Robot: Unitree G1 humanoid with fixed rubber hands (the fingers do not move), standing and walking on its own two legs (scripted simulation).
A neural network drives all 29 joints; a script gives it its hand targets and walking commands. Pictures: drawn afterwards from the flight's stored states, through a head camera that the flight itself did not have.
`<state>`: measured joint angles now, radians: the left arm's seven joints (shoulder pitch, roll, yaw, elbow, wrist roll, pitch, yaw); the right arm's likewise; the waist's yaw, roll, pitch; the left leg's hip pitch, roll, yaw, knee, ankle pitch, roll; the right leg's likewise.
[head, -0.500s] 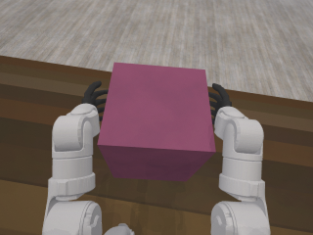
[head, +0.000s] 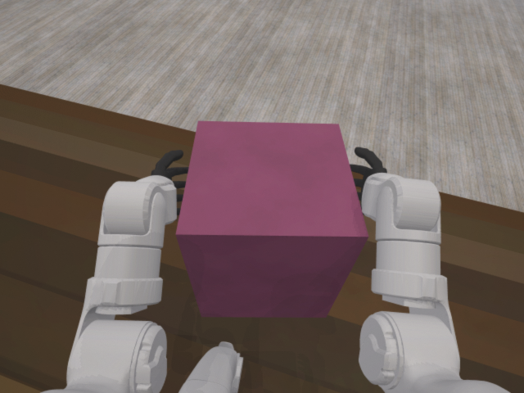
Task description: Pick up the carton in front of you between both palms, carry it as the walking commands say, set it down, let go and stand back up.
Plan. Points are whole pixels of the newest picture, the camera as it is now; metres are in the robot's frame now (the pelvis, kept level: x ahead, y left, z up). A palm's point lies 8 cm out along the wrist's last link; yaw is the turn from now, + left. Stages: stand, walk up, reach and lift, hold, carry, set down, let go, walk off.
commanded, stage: carry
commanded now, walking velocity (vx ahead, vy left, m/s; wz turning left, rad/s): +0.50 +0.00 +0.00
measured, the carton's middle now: (266, 225) +0.36 +0.05 +0.04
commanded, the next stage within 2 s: none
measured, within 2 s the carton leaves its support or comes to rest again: neither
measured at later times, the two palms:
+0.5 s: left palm (249, 125) +0.76 +0.14 -0.10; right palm (362, 142) +0.74 -0.16 -0.09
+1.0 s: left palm (257, 74) +1.16 +0.18 -0.20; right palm (336, 88) +1.15 -0.12 -0.21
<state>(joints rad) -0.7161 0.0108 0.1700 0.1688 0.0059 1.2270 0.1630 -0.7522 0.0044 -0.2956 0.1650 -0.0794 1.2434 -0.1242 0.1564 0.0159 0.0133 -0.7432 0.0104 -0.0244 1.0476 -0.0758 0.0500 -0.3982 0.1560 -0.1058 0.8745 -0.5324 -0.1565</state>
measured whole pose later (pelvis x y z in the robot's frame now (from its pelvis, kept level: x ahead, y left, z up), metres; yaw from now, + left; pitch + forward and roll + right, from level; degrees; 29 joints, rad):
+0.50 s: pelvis +0.40 +0.02 -0.16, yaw +2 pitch +4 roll +2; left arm -0.45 -0.10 0.22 0.00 0.11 1.01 0.13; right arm -0.51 0.01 -0.17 0.11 0.06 0.97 -0.16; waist -0.14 -0.06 0.05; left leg -0.35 -0.11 0.13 1.22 -0.55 0.16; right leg -0.52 0.03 -0.05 0.52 0.33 -0.07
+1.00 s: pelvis +0.81 +0.04 -0.32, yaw +1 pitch +3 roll +1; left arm -0.64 0.03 0.17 0.27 0.00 1.09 0.12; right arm -0.59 0.03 -0.19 0.20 -0.09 1.10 -0.12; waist -0.04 0.01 -0.10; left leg -0.45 -0.14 0.05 0.71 -0.35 0.15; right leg -0.52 0.07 0.03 1.45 -0.49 -0.02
